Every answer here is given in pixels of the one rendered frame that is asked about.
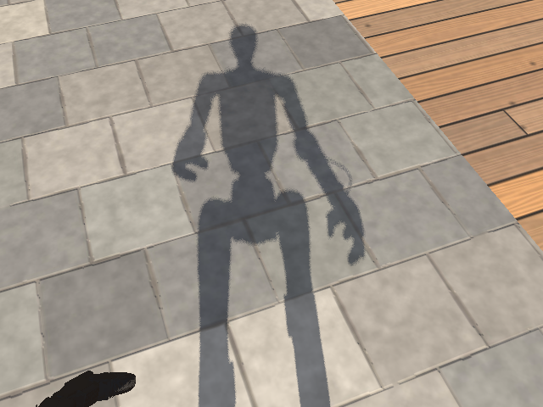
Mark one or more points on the robot left hand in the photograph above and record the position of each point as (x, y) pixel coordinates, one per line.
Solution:
(88, 388)

